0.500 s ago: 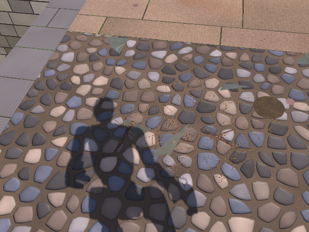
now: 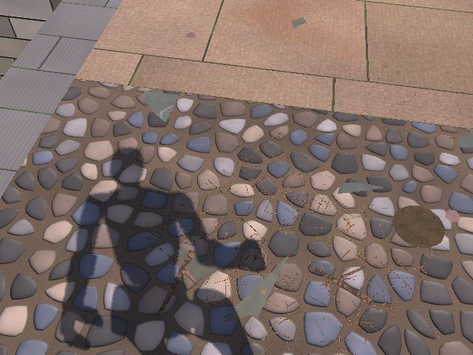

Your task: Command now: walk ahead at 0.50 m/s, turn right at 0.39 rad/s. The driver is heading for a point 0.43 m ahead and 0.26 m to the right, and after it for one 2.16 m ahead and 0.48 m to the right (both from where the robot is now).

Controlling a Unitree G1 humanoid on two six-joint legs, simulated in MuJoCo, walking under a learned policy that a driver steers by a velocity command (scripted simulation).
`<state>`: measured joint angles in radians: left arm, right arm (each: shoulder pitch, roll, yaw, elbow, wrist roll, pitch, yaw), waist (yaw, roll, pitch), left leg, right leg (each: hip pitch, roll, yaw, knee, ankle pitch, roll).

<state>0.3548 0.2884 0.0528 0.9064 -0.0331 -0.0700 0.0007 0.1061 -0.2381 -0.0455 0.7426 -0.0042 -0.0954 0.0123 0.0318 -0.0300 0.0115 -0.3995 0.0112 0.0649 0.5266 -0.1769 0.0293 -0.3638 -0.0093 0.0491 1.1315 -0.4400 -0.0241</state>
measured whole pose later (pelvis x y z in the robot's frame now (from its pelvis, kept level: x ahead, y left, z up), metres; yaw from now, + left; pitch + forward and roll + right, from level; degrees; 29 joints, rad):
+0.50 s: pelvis +0.25 -0.08 -0.01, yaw -17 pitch +2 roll +1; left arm 0.13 0.29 0.08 0.71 -0.01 -0.04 -0.04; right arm 0.22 -0.29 -0.07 0.85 0.02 -0.08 -0.01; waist -0.02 0.00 0.07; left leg -0.30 0.06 0.02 1.19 -0.52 -0.05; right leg -0.47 0.04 -0.03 0.63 -0.19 -0.09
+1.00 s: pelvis +0.41 -0.10 +0.00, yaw -36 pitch +3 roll +0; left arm 0.18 0.33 0.09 0.65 -0.01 0.03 0.03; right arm 0.09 -0.26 -0.06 0.71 -0.02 -0.04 -0.02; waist 0.01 -0.03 0.02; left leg -0.39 -0.01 -0.02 0.51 -0.16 0.01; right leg -0.45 0.12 0.14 1.08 -0.56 0.04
